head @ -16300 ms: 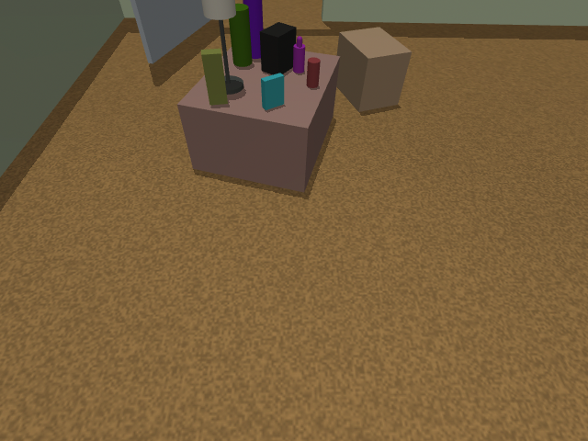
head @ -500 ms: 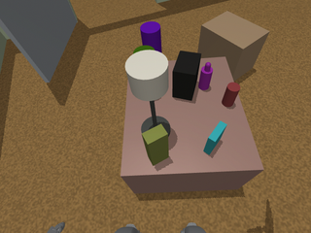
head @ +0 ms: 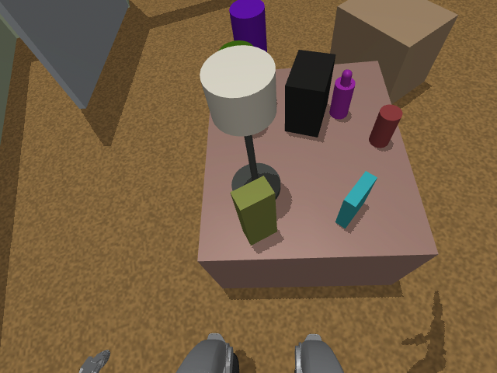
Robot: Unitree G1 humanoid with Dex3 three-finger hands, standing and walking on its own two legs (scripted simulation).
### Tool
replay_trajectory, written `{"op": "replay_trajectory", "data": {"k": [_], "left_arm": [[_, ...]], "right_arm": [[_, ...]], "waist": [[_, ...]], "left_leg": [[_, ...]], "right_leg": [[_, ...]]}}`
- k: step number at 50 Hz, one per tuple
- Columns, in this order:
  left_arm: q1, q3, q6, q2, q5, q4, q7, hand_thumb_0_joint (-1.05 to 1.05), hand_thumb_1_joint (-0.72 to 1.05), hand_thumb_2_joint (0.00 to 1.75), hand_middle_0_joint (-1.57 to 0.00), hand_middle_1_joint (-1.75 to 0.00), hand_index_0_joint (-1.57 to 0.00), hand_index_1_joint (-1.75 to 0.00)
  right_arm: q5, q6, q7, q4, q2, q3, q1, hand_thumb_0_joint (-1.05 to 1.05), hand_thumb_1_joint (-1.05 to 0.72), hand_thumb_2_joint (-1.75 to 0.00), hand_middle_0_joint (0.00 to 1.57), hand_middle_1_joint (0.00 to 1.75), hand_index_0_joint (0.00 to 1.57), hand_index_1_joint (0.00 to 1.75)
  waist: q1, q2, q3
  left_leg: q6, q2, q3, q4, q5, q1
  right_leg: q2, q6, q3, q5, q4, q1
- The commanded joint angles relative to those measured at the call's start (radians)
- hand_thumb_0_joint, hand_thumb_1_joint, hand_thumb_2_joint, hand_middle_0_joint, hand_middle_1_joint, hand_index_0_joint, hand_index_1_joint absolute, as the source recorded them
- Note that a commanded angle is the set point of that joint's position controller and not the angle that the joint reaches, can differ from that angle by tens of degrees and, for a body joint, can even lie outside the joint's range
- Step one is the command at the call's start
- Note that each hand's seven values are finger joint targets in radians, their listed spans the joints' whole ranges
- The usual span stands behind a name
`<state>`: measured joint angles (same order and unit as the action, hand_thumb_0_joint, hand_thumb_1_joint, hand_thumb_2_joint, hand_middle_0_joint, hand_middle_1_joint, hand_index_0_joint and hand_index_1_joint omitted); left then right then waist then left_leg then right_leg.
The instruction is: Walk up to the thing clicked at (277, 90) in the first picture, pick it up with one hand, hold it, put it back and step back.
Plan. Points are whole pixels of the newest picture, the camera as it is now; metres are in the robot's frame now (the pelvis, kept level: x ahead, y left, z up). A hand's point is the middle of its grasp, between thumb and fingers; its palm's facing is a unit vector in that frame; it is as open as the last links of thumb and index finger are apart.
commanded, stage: approach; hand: right
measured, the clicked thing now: (355, 201) +0.51 -0.22 -0.26
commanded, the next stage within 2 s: close in in 0.44 s
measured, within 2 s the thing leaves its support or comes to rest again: neither
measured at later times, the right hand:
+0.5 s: hand (429, 206) +0.45 -0.34 -0.17, palm faces +0.21 +0.98 +0.02, open 17.4 cm
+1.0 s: hand (381, 201) +0.48 -0.26 -0.20, palm faces +0.21 +0.98 -0.02, open 17.4 cm
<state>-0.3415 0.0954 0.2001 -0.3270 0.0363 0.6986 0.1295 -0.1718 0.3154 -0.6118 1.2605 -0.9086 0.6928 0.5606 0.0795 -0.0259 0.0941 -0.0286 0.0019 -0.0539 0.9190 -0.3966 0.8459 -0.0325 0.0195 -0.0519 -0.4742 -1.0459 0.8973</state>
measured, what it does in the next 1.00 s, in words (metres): lowers itself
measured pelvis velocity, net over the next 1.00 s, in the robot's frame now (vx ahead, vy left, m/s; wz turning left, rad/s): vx -0.07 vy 0.01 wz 0.08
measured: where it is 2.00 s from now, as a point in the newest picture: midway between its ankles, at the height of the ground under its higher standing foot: outside the picture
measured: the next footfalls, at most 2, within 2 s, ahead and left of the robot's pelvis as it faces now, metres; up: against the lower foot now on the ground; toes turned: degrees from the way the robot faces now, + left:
none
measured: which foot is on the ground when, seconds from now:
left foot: down 0.00-1.00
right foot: down 0.00-1.00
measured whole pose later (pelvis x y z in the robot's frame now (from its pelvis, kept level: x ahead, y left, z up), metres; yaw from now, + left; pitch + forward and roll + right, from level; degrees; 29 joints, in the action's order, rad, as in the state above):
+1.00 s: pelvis -0.07 +0.01 -0.25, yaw +4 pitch +35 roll +7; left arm -0.25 0.07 0.01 -0.28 0.04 0.62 -0.03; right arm -0.03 0.33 -0.25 1.10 -0.72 0.64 0.95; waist 0.20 0.04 0.18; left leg -0.02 0.00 -0.07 1.91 -0.60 1.93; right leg -0.03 0.00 -0.10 -0.67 -2.01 1.96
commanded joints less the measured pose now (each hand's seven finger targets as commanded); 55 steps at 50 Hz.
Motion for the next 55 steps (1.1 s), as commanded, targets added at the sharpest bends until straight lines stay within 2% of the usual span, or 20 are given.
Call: {"op": "replay_trajectory", "data": {"k": [1,4,7,11,18,22,27,33,36,39,42,44,45,46,48,49,50,51,53,55], "left_arm": [[-0.068,-0.077,0.038,-0.195,0.007,-0.051,0.003,0.0,0.77,0.9,-0.18,-0.24,-0.15,-0.27],[-0.04,-0.065,0.046,-0.198,0.018,-0.077,-0.001,0.0,0.78,0.9,-0.17,-0.24,-0.14,-0.27],[-0.057,-0.047,0.033,-0.202,0.023,-0.08,-0.004,0.0,0.78,0.9,-0.17,-0.24,-0.14,-0.27],[-0.059,-0.047,0.002,-0.219,0.035,-0.091,-0.008,0.0,0.82,0.91,-0.16,-0.26,-0.14,-0.28],[-0.044,-0.048,-0.036,-0.221,0.061,-0.066,-0.045,0.0,0.86,0.91,-0.17,-0.27,-0.16,-0.28],[-0.029,-0.047,-0.05,-0.203,0.072,-0.063,-0.076,0.0,0.87,0.9,-0.17,-0.28,-0.16,-0.29],[-0.033,-0.038,-0.069,-0.206,0.068,-0.072,-0.109,0.0,0.86,0.9,-0.18,-0.28,-0.16,-0.29],[-0.06,-0.057,-0.11,-0.245,0.048,-0.097,-0.137,0.0,0.85,0.9,-0.17,-0.28,-0.17,-0.29],[-0.06,-0.082,-0.139,-0.239,0.036,-0.111,-0.143,0.0,0.85,0.9,-0.17,-0.27,-0.16,-0.28],[-0.067,-0.102,-0.164,-0.236,0.022,-0.131,-0.142,0.0,0.85,0.91,-0.17,-0.27,-0.15,-0.28],[-0.062,-0.111,-0.176,-0.211,0.011,-0.117,-0.144,0.0,0.85,0.91,-0.17,-0.27,-0.15,-0.29],[-0.066,-0.103,-0.181,-0.193,0.006,-0.115,-0.142,0.0,0.84,0.92,-0.17,-0.27,-0.16,-0.29],[-0.061,-0.108,-0.18,-0.192,0.006,-0.119,-0.143,0.0,0.84,0.92,-0.17,-0.27,-0.16,-0.29],[-0.069,-0.111,-0.186,-0.193,0.005,-0.12,-0.141,0.0,0.84,0.91,-0.17,-0.27,-0.16,-0.29],[-0.057,-0.096,-0.184,-0.161,0.006,-0.117,-0.145,0.0,0.82,0.91,-0.18,-0.28,-0.16,-0.29],[-0.06,-0.099,-0.181,-0.168,0.004,-0.115,-0.145,0.0,0.83,0.91,-0.18,-0.28,-0.17,-0.29],[-0.043,-0.088,-0.176,-0.152,0.004,-0.119,-0.146,0.0,0.83,0.91,-0.18,-0.28,-0.17,-0.29],[-0.053,-0.111,-0.177,-0.186,0.003,-0.121,-0.142,0.0,0.83,0.9,-0.18,-0.28,-0.17,-0.29],[-0.058,-0.102,-0.182,-0.173,0.005,-0.126,-0.146,0.0,0.84,0.9,-0.18,-0.29,-0.17,-0.29],[-0.063,-0.106,-0.179,-0.18,0.003,-0.132,-0.145,0.0,0.84,0.9,-0.18,-0.29,-0.17,-0.29]], "right_arm": [[-0.073,0.177,-0.009,-0.145,-0.248,0.042,0.258,0.0,0.57,-0.06,0.05,0.06,0.06,0.05],[-0.106,0.263,-0.037,-0.2,-0.236,0.045,0.356,0.0,0.56,-0.06,0.05,0.05,0.07,0.05],[-0.123,0.303,-0.056,-0.18,-0.304,0.114,0.349,0.0,0.58,-0.03,0.06,0.04,0.07,0.04],[-0.094,0.288,-0.059,-0.231,-0.383,0.166,0.442,0.0,0.56,-0.01,0.08,0.04,0.08,0.04],[0.025,0.231,0.02,-0.196,-0.44,0.185,0.559,0.0,0.5,-0.02,0.08,0.04,0.08,0.04],[0.047,0.249,0.072,-0.163,-0.349,0.134,0.638,0.0,0.5,-0.03,0.07,0.04,0.07,0.04],[0.083,0.245,0.113,-0.134,-0.318,0.074,0.687,0.0,0.55,-0.03,0.07,0.04,0.07,0.04],[0.102,0.188,0.185,-0.321,-0.392,0.102,0.829,0.0,0.49,-0.02,0.08,0.04,0.07,0.04],[0.124,0.136,0.243,-0.352,-0.311,0.049,0.843,0.0,0.47,-0.01,0.08,0.03,0.07,0.03],[0.148,0.102,0.312,-0.486,-0.323,0.048,0.843,0.0,0.47,-0.02,0.08,0.03,0.07,0.03],[0.138,0.072,0.353,-0.409,-0.166,-0.032,0.793,0.0,0.51,-0.02,0.07,0.04,0.07,0.04],[0.134,0.084,0.374,-0.465,-0.224,0.011,0.794,0.0,0.52,-0.02,0.07,0.04,0.06,0.04],[0.138,0.081,0.377,-0.437,-0.189,-0.02,0.773,0.0,0.53,-0.01,0.07,0.04,0.07,0.04],[0.135,0.084,0.387,-0.435,-0.219,0.02,0.754,0.0,0.52,-0.01,0.07,0.04,0.07,0.04],[0.12,0.077,0.372,-0.301,-0.031,-0.082,0.68,0.0,0.53,-0.02,0.07,0.04,0.06,0.04],[0.112,0.081,0.368,-0.27,-0.033,-0.066,0.648,0.0,0.55,-0.03,0.06,0.04,0.06,0.04],[0.108,0.09,0.352,-0.291,0.015,-0.115,0.667,0.0,0.57,-0.03,0.06,0.05,0.06,0.05],[0.108,0.094,0.355,-0.299,-0.071,-0.054,0.659,0.0,0.57,-0.04,0.05,0.05,0.05,0.05],[0.101,0.098,0.343,-0.321,-0.022,-0.098,0.685,0.0,0.58,-0.03,0.05,0.05,0.05,0.05],[0.083,0.108,0.342,-0.343,-0.029,-0.081,0.692,0.0,0.58,-0.03,0.05,0.05,0.05,0.05]], "waist": [[0.004,0.154,0.314],[0.006,0.233,0.426],[-0.005,0.247,0.496],[-0.012,0.342,0.629],[0.007,0.376,0.74],[0.069,0.322,0.68],[0.099,0.326,0.658],[0.068,0.446,0.863],[0.073,0.426,0.862],[0.052,0.434,0.914],[0.087,0.343,0.762],[0.075,0.318,0.711],[0.076,0.308,0.691],[0.079,0.271,0.662],[0.125,0.208,0.531],[0.121,0.176,0.495],[0.125,0.191,0.493],[0.111,0.189,0.515],[0.114,0.208,0.57],[0.103,0.207,0.624]], "left_leg": [[0.058,0.029,0.015,0.104,0.08,0.099],[0.056,0.036,0.006,0.259,0.048,0.295],[0.057,0.034,-0.002,0.359,0.061,0.383],[0.058,0.029,-0.007,0.465,0.088,0.442],[0.068,0.025,-0.015,0.619,0.106,0.549],[0.064,0.028,-0.02,0.701,0.048,0.663],[0.061,0.019,-0.026,0.786,-0.013,0.753],[0.063,0.009,-0.034,0.874,-0.017,0.766],[0.062,0.01,-0.033,0.867,-0.076,0.744],[0.061,0.013,-0.033,0.842,-0.086,0.701],[0.059,0.018,-0.035,0.819,-0.127,0.749],[0.061,0.018,-0.03,0.815,-0.151,0.773],[0.062,0.02,-0.026,0.801,-0.169,0.77],[0.06,0.018,-0.027,0.801,-0.16,0.768],[0.058,0.019,-0.028,0.783,-0.175,0.79],[0.058,0.017,-0.028,0.783,-0.178,0.804],[0.059,0.017,-0.025,0.782,-0.182,0.81],[0.059,0.014,-0.019,0.774,-0.188,0.794],[0.059,0.014,-0.016,0.774,-0.154,0.759],[0.059,0.01,-0.013,0.78,-0.118,0.724]], "right_leg": [[0.0,0.0,-0.023,0.187,0.007,-0.078],[-0.019,-0.016,-0.042,0.276,-0.13,-0.062],[-0.024,-0.022,-0.052,0.375,-0.235,-0.007],[-0.03,-0.033,-0.068,0.476,-0.327,-0.022],[-0.025,-0.034,-0.068,0.404,-0.493,0.13],[-0.014,-0.014,-0.059,0.253,-0.613,0.35],[-0.004,-0.009,-0.056,0.12,-0.688,0.493],[-0.004,-0.023,-0.066,0.122,-0.732,0.43],[0.002,-0.019,-0.061,-0.005,-0.706,0.497],[0.004,-0.017,-0.056,-0.037,-0.672,0.462],[0.006,-0.005,-0.057,-0.106,-0.668,0.574],[0.006,0.001,-0.053,-0.137,-0.672,0.628],[0.007,0.006,-0.042,-0.16,-0.672,0.643],[0.005,0.008,-0.044,-0.152,-0.673,0.656],[0.006,0.017,-0.036,-0.173,-0.673,0.723],[0.006,0.021,-0.038,-0.179,-0.677,0.746],[0.008,0.023,-0.034,-0.182,-0.682,0.75],[0.012,0.027,-0.029,-0.187,-0.684,0.747],[0.013,0.024,-0.018,-0.14,-0.689,0.716],[0.015,0.023,-0.017,-0.098,-0.697,0.695]]}}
